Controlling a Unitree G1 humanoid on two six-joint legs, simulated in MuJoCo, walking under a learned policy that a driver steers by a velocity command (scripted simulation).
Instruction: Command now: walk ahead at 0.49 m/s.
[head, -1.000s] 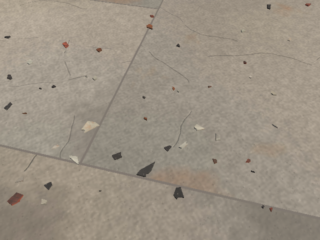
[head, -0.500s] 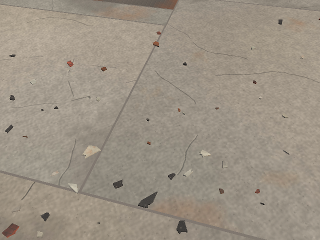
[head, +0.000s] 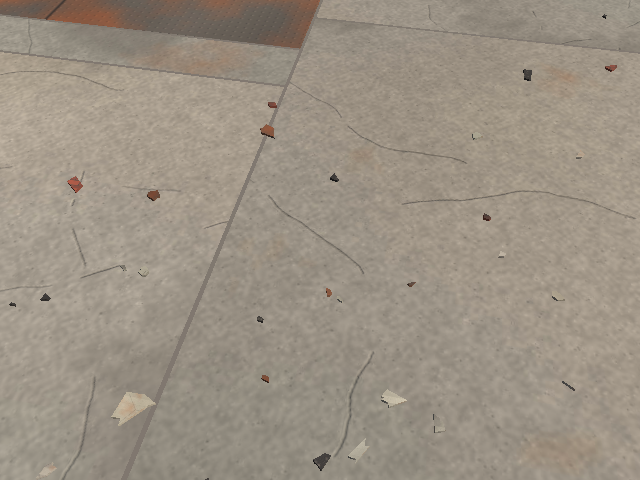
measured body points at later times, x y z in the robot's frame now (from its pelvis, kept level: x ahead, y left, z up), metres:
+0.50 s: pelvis +0.27 -0.08 +0.00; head +0.29 -0.10 +0.45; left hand +0.33 +0.18 -0.12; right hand +0.36 -0.35 -0.14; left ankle +0.27 +0.08 -0.66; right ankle +0.29 -0.16 -0.74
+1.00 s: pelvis +0.55 -0.01 -0.01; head +0.57 +0.00 +0.44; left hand +0.57 +0.25 -0.15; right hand +0.67 -0.27 -0.13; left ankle +0.61 +0.07 -0.74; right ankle +0.44 -0.16 -0.65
